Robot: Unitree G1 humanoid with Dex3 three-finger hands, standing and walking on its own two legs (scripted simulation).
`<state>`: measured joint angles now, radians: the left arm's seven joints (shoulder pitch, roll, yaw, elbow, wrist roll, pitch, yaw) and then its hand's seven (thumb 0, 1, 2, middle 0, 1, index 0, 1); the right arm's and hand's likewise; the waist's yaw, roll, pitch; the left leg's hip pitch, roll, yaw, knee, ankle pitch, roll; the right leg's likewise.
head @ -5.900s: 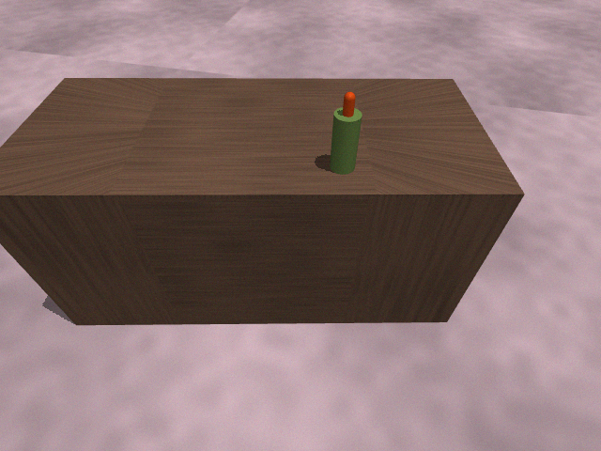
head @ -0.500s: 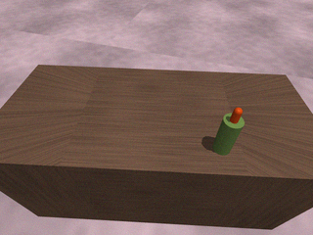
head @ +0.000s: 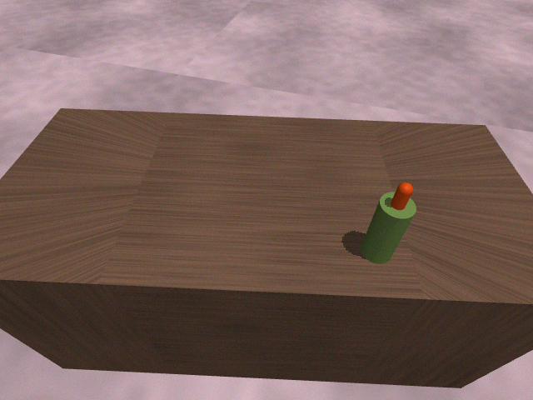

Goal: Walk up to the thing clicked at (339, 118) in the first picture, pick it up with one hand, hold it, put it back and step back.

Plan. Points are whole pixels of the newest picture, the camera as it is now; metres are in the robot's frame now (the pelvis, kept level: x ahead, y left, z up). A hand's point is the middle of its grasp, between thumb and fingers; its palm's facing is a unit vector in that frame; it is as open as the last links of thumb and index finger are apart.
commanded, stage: stand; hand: right
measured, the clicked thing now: (389, 221) +0.46 -0.22 -0.03
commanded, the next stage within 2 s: rise first in 0.44 s
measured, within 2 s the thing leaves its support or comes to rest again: neither
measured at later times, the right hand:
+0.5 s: hand out of the picture +0.07 -0.25 -0.16, palm faces -0.04 +0.94 -0.35, open 7.4 cm
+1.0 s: hand out of the picture +0.15 -0.26 -0.08, palm faces +0.26 +0.91 -0.33, open 15.2 cm
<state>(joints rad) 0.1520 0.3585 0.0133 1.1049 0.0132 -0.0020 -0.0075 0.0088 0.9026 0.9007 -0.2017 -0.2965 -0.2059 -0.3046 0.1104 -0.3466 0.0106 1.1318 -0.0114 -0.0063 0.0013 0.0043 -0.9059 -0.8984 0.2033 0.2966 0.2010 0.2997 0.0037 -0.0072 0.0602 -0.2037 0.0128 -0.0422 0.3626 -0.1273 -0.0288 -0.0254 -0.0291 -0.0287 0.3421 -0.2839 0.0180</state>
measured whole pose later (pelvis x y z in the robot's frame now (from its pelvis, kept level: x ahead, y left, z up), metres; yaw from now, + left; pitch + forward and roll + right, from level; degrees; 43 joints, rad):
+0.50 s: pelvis +0.00 +0.00 +0.00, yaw +0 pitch -2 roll +0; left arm 0.16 0.36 0.01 1.10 0.01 0.00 0.00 0.01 0.90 0.90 -0.20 -0.30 -0.21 -0.30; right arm 0.10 -0.35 0.01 1.13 -0.01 -0.01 0.00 0.00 -0.91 -0.90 0.20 0.30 0.20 0.30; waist 0.01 0.00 0.06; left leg -0.20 0.01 -0.04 0.37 -0.13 -0.03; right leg -0.02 -0.03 -0.03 0.33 -0.28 0.02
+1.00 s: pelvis +0.00 +0.00 +0.00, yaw -4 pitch +2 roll +1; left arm 0.17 0.25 0.11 0.74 -0.04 -0.09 0.07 0.01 -0.05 0.17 -0.05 -0.05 -0.06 -0.06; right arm 0.25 -0.29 -0.12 0.53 0.06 -0.04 -0.06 0.00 0.08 -0.17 0.06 0.06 0.06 0.06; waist -0.02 -0.03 -0.02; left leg -0.29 0.03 0.02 0.42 -0.16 -0.03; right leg -0.16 -0.02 0.03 0.45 -0.32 0.02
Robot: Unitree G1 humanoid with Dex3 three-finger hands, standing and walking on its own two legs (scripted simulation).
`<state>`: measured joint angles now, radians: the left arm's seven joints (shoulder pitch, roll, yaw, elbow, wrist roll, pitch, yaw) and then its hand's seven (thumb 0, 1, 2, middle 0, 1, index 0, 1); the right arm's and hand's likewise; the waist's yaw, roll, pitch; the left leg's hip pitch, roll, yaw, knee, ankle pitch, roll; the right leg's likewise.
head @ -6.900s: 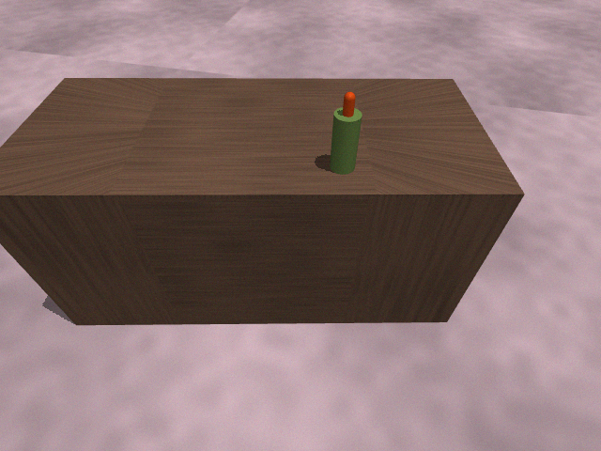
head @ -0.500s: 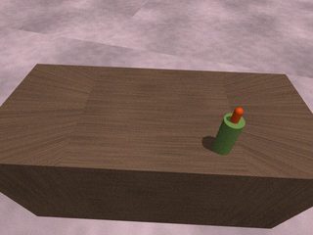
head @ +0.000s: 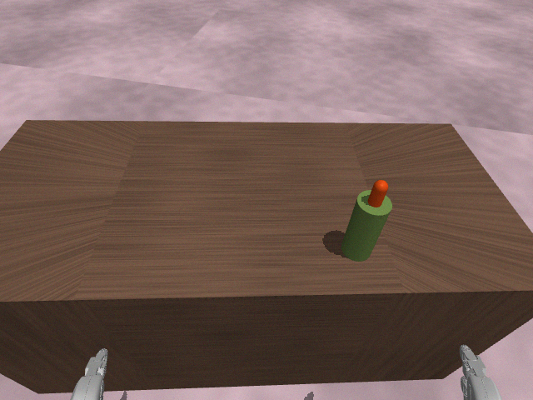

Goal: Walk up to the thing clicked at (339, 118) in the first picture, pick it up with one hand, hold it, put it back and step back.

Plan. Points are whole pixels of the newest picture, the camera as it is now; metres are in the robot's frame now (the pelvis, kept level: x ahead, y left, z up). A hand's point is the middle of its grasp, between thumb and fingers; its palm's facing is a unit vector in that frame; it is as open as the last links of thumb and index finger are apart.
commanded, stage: rise first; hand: right
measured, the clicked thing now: (367, 219) +0.48 -0.19 -0.02
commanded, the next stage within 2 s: go down in 1.14 s
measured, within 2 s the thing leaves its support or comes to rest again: neither
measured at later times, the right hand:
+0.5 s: hand (451, 385) +0.18 -0.24 -0.02, palm faces +0.23 +0.91 -0.33, open 17.5 cm
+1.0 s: hand (461, 385) +0.17 -0.24 +0.02, palm faces +0.24 +0.90 -0.35, open 17.5 cm
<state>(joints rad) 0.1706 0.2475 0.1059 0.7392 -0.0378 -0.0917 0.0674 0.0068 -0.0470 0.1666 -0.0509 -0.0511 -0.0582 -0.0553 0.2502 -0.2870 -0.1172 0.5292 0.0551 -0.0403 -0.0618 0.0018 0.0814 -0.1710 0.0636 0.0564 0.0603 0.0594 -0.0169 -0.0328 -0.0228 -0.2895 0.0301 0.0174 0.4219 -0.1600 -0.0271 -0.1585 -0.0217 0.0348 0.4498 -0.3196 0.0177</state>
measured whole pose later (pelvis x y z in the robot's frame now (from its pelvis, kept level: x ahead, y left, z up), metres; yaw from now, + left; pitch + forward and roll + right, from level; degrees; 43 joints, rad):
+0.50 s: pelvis +0.00 +0.00 +0.00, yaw +0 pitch -1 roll +1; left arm 0.24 0.23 0.11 0.63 -0.02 -0.11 0.06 0.00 -0.53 0.06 -0.06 -0.05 -0.06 -0.06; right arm 0.40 -0.27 -0.15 0.17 0.04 -0.08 -0.05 -0.01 0.55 -0.05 0.05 0.06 0.05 0.06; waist -0.03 -0.04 0.02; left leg -0.23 0.04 0.02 0.42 -0.17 -0.03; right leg -0.09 -0.02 0.04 0.44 -0.32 0.02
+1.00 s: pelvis -0.01 +0.00 +0.00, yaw -1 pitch -2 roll +0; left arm 0.24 0.23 0.14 0.65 -0.01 -0.14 0.05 -0.01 -0.55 0.08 -0.06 -0.05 -0.05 -0.07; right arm 0.44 -0.28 -0.17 0.05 0.03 -0.14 -0.03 -0.01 0.55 -0.05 0.05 0.06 0.05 0.06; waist -0.03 -0.04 0.04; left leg -0.22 0.04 0.03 0.43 -0.16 -0.02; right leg -0.09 -0.02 0.05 0.44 -0.31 0.02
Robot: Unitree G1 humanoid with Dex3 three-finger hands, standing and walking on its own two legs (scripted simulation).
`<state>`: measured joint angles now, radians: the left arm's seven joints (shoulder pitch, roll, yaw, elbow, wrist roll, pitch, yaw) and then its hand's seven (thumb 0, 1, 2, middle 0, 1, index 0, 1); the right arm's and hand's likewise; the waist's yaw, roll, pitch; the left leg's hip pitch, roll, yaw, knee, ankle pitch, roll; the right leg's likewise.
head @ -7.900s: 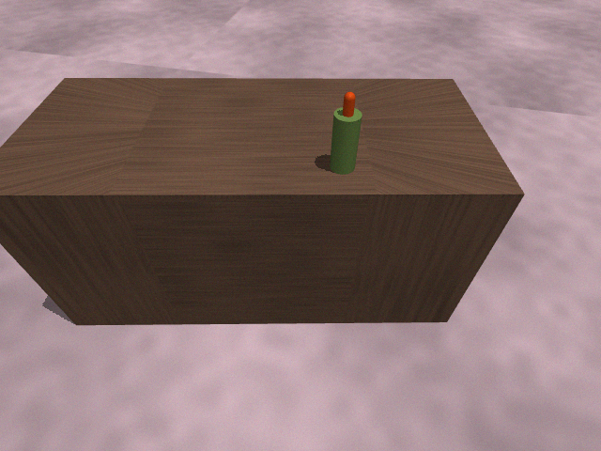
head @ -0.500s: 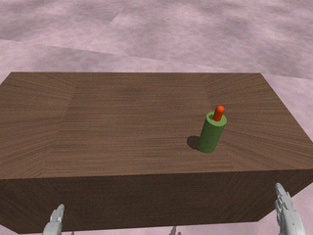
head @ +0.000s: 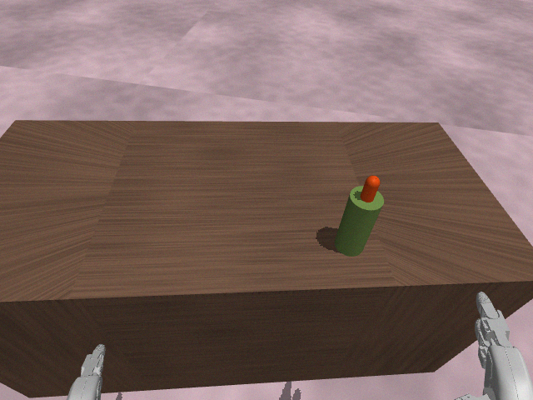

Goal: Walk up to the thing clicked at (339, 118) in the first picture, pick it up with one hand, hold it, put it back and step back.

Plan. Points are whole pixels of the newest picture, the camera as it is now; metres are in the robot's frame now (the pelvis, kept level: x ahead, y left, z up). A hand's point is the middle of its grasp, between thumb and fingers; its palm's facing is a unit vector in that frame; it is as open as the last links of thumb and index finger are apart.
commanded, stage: rise first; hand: right
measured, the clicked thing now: (360, 214) +0.49 -0.19 -0.02
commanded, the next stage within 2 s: go down in 0.14 s
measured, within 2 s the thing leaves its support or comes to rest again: neither
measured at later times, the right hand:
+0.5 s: hand (465, 356) +0.19 -0.25 +0.04, palm faces +0.28 +0.90 -0.32, open 17.4 cm
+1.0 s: hand (483, 272) +0.30 -0.31 +0.06, palm faces +0.13 +0.99 +0.00, open 17.7 cm
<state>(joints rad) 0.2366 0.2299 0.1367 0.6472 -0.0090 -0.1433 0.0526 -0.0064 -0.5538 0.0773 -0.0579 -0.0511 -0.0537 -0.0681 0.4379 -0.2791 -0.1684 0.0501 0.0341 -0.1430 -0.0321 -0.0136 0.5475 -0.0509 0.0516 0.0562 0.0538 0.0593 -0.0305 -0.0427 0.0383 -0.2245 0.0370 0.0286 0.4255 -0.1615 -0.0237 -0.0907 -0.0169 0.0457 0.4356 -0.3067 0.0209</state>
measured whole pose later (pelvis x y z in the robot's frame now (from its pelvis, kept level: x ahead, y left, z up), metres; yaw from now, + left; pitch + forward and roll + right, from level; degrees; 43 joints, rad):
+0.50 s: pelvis +0.00 +0.00 +0.00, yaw -1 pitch -1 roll +0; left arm 0.21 0.22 0.14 0.67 0.01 -0.15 0.04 -0.01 -0.52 0.05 -0.06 -0.05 -0.06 -0.06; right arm 0.43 -0.27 -0.25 0.04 0.05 -0.24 0.01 -0.01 0.52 -0.06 0.04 0.06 0.05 0.06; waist -0.02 -0.03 0.01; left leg -0.26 0.04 0.04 0.46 -0.19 -0.03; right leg -0.13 -0.02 0.06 0.48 -0.33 0.02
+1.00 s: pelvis -0.01 -0.01 -0.01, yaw +0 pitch +4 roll +1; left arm 0.19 0.22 0.02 0.73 -0.03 -0.19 0.13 -0.01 -0.52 0.03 -0.06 -0.05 -0.06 -0.05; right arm -0.19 -0.49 -0.49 0.70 0.32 -0.28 0.47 -0.01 0.59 -0.04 0.04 0.05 0.04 0.06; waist 0.04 0.01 -0.03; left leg -0.41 0.04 0.02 0.54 -0.19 -0.03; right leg -0.30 -0.01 0.05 0.61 -0.37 0.01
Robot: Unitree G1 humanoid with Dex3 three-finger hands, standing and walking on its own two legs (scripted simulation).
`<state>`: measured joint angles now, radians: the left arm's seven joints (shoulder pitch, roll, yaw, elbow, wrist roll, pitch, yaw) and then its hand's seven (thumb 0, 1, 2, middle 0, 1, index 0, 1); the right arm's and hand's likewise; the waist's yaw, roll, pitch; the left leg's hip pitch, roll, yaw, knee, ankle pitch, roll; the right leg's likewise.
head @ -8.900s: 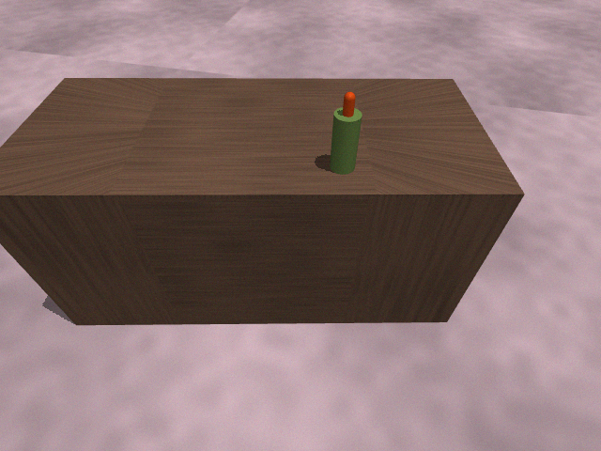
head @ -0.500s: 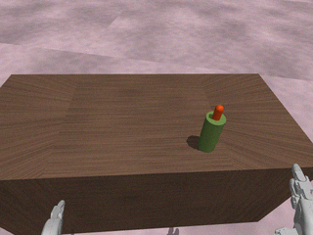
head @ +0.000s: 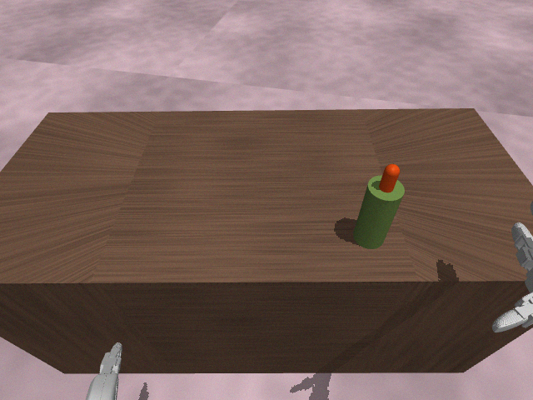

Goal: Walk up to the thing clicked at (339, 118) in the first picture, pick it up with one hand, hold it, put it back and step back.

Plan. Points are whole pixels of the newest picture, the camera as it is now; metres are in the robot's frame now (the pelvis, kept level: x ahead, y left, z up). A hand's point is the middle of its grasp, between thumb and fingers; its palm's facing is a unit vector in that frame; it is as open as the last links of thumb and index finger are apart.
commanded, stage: go down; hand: right
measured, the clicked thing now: (379, 205) +0.50 -0.18 -0.01
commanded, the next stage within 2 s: none
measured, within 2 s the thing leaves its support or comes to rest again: neither
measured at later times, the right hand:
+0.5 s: hand (519, 231) +0.37 -0.34 +0.08, palm faces +0.15 +0.99 +0.00, open 17.6 cm
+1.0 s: hand (529, 218) +0.39 -0.36 +0.09, palm faces +0.15 +0.99 +0.00, open 17.7 cm
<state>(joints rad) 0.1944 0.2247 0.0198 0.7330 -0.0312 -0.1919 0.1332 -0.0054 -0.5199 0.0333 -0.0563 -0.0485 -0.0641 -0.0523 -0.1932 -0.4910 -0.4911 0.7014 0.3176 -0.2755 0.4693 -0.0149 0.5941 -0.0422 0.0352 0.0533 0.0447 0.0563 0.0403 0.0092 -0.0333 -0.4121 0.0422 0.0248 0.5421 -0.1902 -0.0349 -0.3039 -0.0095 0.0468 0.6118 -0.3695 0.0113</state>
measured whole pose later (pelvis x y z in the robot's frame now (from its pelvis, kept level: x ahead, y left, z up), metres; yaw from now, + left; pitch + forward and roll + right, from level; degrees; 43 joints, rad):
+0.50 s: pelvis +0.00 +0.00 -0.01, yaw +0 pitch +9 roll +2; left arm 0.24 0.25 -0.04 0.58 -0.02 -0.22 0.14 -0.01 -0.54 0.05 -0.06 -0.05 -0.06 -0.06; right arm -0.47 -0.66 -0.55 0.98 0.27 -0.29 0.52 -0.02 0.56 -0.05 0.04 0.05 0.04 0.05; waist 0.08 0.02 -0.07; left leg -0.55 0.03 0.03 0.61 -0.21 -0.04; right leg -0.47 -0.02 0.06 0.73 -0.42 0.01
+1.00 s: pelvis -0.01 +0.01 -0.03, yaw +0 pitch +13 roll +2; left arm 0.26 0.27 -0.07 0.50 -0.01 -0.22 0.12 -0.01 -0.55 0.07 -0.06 -0.05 -0.06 -0.06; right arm -0.63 -0.83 -0.61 1.15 0.22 -0.26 0.59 -0.02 0.60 -0.05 0.04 0.05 0.04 0.05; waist 0.12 0.03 -0.10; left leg -0.72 0.02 0.05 0.75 -0.26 -0.02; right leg -0.63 -0.03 0.08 0.86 -0.46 0.02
